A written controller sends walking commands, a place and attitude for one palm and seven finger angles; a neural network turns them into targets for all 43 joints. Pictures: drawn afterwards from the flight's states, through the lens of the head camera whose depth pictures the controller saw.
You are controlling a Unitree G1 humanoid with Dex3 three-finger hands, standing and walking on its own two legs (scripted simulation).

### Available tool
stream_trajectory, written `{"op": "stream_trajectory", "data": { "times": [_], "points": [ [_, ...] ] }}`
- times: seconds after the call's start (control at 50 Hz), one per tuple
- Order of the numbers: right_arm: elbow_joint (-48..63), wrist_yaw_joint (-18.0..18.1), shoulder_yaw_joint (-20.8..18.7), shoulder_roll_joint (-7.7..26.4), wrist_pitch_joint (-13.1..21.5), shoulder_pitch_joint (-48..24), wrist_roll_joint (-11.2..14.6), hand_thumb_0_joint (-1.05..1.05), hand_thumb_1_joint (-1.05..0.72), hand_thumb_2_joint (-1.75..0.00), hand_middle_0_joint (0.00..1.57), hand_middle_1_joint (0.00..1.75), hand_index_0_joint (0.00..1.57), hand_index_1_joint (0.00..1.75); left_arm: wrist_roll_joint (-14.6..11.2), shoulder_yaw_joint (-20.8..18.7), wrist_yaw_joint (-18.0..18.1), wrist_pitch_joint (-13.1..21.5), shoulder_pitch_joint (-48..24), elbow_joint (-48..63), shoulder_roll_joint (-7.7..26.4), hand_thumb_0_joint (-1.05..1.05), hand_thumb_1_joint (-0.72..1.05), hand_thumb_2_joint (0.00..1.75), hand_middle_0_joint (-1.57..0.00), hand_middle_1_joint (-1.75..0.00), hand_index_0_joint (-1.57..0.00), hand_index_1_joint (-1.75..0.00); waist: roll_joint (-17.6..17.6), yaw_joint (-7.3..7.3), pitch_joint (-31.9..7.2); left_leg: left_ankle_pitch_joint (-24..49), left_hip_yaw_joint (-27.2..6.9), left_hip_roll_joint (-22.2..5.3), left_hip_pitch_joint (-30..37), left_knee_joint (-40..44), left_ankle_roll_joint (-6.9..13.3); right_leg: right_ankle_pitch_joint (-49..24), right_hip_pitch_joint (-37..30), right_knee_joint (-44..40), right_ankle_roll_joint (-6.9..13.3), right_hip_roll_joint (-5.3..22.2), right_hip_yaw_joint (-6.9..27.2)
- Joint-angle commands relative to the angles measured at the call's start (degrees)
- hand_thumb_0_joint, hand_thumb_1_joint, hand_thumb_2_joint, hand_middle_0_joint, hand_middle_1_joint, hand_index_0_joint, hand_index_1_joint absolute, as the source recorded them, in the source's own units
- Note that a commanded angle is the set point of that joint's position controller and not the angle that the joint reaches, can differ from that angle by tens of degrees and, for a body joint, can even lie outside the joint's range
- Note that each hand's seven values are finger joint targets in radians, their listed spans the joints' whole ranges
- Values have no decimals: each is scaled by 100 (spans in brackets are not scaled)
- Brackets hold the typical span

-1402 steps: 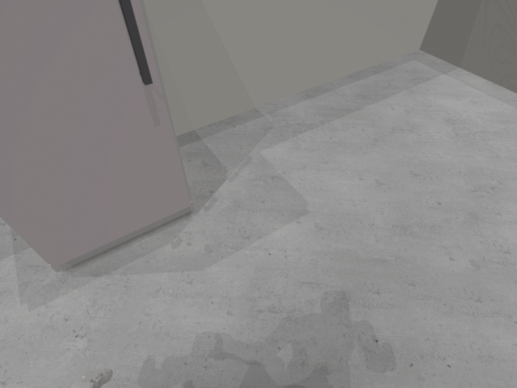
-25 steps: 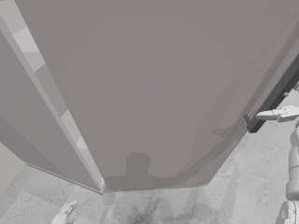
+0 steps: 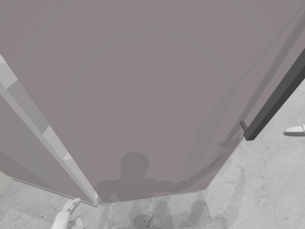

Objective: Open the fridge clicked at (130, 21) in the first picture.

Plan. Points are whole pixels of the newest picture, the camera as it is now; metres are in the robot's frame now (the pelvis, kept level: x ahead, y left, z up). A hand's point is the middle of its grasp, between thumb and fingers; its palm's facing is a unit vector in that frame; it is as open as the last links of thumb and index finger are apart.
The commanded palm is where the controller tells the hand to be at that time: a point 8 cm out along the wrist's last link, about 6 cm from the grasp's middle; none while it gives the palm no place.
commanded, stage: slip the hand off the handle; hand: right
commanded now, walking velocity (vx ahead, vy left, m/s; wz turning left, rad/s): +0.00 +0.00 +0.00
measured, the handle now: (285, 74) +0.41 -0.27 +0.23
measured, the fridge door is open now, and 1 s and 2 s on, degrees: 67 67 67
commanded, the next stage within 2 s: draw the hand back to the body in 0.68 s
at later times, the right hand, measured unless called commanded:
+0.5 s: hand out of the picture +0.26 -0.32 +0.18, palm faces +0.43 +0.88 -0.20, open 14.7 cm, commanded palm +0.21 -0.35 +0.19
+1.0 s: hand out of the picture +0.24 -0.30 +0.17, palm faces +0.14 +0.99 -0.08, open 14.7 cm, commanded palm +0.19 -0.34 +0.19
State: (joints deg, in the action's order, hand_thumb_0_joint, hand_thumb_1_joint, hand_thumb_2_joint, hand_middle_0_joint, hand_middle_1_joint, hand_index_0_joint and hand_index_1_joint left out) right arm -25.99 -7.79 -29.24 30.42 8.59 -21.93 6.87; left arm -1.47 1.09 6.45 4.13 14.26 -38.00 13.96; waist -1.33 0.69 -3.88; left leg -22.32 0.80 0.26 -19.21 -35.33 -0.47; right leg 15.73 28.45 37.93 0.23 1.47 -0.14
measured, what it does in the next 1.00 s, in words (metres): stands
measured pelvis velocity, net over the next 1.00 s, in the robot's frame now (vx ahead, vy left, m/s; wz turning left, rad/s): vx -0.01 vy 0.01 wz -0.01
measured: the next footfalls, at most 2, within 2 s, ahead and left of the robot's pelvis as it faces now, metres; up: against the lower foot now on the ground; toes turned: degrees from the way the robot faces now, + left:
none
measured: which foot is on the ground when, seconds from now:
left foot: down 0.00-1.00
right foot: down 0.00-1.00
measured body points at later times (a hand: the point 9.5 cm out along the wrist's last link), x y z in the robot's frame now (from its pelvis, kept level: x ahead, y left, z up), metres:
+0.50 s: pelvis -0.02 +0.02 +0.00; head -0.03 +0.02 +0.45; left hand +0.15 +0.26 -0.09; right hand +0.23 -0.36 +0.20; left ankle -0.05 +0.13 -0.72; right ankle +0.03 -0.12 -0.72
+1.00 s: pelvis -0.01 +0.01 +0.01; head -0.04 +0.02 +0.46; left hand +0.17 +0.24 -0.06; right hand +0.22 -0.35 +0.18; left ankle -0.05 +0.13 -0.72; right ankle +0.03 -0.12 -0.72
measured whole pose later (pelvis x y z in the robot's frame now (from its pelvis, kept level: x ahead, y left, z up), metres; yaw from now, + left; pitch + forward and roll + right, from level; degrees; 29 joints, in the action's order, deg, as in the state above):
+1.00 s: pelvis -0.01 +0.01 +0.01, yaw -1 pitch +0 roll +1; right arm -8.2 -24.8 -28.7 28.6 -6.1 0.0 21.6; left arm -4.9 4.5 10.0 13.7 12.5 -38.0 14.4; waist -2.9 2.5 -3.9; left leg -20.7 1.5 0.3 -11.0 -32.1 -0.1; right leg 13.5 20.1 33.9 -0.2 1.3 0.6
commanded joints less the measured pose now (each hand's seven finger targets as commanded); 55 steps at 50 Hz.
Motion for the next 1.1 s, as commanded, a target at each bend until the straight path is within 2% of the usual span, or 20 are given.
{"op": "stream_trajectory", "data": {
  "times": [0.0,0.06,0.1,0.16,0.18,0.24,0.36,0.4,0.44,0.54,0.58,0.66,0.74,0.78,0.8,0.82,0.88,0.94,0.98,1.08],
  "points": [
    [1574,-136,-346,1583,283,-985,229,0,55,-20,25,115,25,115,-19,-326,27,240,-62,782,850,0,90,90,-20,-30,-20,-30,-603,147,-1953,2396,191,219,-163,301,143,-2456,-2164,-247,137,-78,116],
    [1798,-135,-335,1406,110,-546,362,0,55,-20,25,115,25,115,-72,-317,14,251,-195,869,842,0,90,90,-20,-30,-20,-30,-384,159,-1611,2341,214,210,-161,375,125,-2207,-1957,-327,158,-73,80],
    [1966,-66,-692,1648,25,-270,446,0,55,-20,25,115,25,115,-79,-317,33,255,-258,904,854,0,90,90,-20,-30,-20,-30,-124,234,-1467,2252,217,215,-74,427,107,-1960,-1793,-417,161,-85,58],
    [2412,101,-596,1494,52,-332,423,0,55,-20,25,115,25,115,-72,-265,60,306,-407,934,792,0,90,90,-20,-30,-20,-30,-203,188,-1251,1972,201,200,-167,478,105,-1620,-1749,-490,177,-103,34],
    [2435,150,-738,1643,68,-377,413,0,55,-20,25,115,25,115,-62,-263,80,319,-395,912,797,0,90,90,-20,-30,-20,-30,-128,195,-1217,1817,185,205,-188,503,93,-1456,-1699,-512,176,-107,35],
    [2814,231,-695,1667,255,-434,309,0,55,-20,25,115,25,115,-31,-223,122,384,-510,849,741,0,90,90,-20,-30,-20,-30,-496,192,-1156,1527,123,179,-205,551,114,-1197,-1743,-534,183,-117,6],
    [2462,-65,-402,1405,263,-175,454,0,55,-20,25,115,25,115,-71,-176,217,562,-633,752,730,0,90,90,-20,-30,-20,-30,-468,78,-872,965,46,136,-401,732,81,-575,-1657,-567,193,-141,11],
    [2400,-213,-510,1594,231,-214,534,0,55,-20,25,115,25,115,-94,-157,266,615,-684,730,757,0,90,90,-20,-30,-20,-30,-447,94,-777,815,24,122,-421,785,78,-430,-1607,-604,185,-142,33],
    [2515,-282,-424,1433,222,-29,611,0,55,-20,25,115,25,115,-99,-145,276,678,-747,762,727,0,90,90,-20,-30,-20,-30,-445,153,-750,832,6,87,-353,822,78,-411,-1598,-595,195,-156,15],
    [2634,-280,-669,1548,242,420,748,0,55,-20,25,115,25,115,-89,-133,283,833,-812,803,738,0,90,90,-20,-30,-20,-30,-100,258,-657,599,-15,67,-336,895,49,-256,-1487,-603,192,-165,41],
    [2666,-270,-788,1619,247,583,772,0,55,-20,25,115,25,115,-99,-129,264,880,-838,834,733,0,90,90,-20,-30,-20,-30,-180,300,-704,581,-30,57,-318,864,41,-276,-1456,-593,175,-184,34],
    [3086,-213,-510,1407,306,268,727,0,55,-20,25,115,25,115,-86,-81,265,1008,-930,828,703,0,90,90,-20,-30,-20,-30,-560,193,-551,340,-23,55,-507,882,69,-78,-1571,-617,168,-171,60],
    [3027,-181,-517,1439,312,195,687,0,55,-20,25,115,25,115,-47,-82,326,1101,-857,705,735,0,90,90,-20,-30,-20,-30,-302,156,-547,336,-3,61,-513,877,67,-44,-1582,-615,182,-148,104],
    [3188,-223,-423,1338,301,332,675,0,55,-20,25,115,25,115,-45,-86,310,1147,-874,753,731,0,90,90,-20,-30,-20,-30,-487,186,-768,558,47,69,-455,777,82,-244,-1723,-603,177,-165,116],
    [2614,-780,-214,1080,-158,586,1243,0,55,-20,25,115,25,115,-214,-38,355,1226,-929,761,807,0,90,90,-20,-30,-20,-30,-513,114,-1048,707,10,8,-52,877,96,-192,-1873,-763,156,-117,156],
    [2917,-1065,-231,1188,-374,330,1384,0,55,-20,25,115,25,115,-285,-6,414,1280,-987,831,778,0,90,90,-20,-30,-20,-30,-453,174,-1000,830,32,12,33,937,70,-240,-1940,-788,181,-120,173],
    [2954,-1497,-689,1676,-892,746,1558,0,55,-20,25,115,25,115,-293,14,477,1343,-961,884,832,0,90,90,-20,-30,-20,-30,-359,300,-1111,1462,38,4,271,922,51,-746,-2009,-774,213,-132,162],
    [3000,-1895,-809,1852,-1358,933,1668,0,55,-20,25,115,25,115,-334,93,403,1375,-1014,969,809,0,90,90,-20,-30,-20,-30,-440,331,-724,1568,75,15,264,1001,60,-874,-2001,-849,208,-137,199],
    [3193,-1928,-1125,2006,-1483,1168,1757,0,55,-20,25,115,25,115,-337,77,323,1391,-975,1097,802,0,90,90,-20,-30,-20,-30,-301,381,-716,1773,167,59,270,941,72,-1087,-2003,-843,204,-160,240],
    [3996,-1614,-988,1315,-1405,2001,1910,0,55,-20,25,115,25,115,-309,61,124,1493,-977,1300,700,0,90,90,-20,-30,-20,-30,-508,412,-882,2078,312,114,279,797,116,-1458,-2282,-766,135,-129,209]
  ]
}}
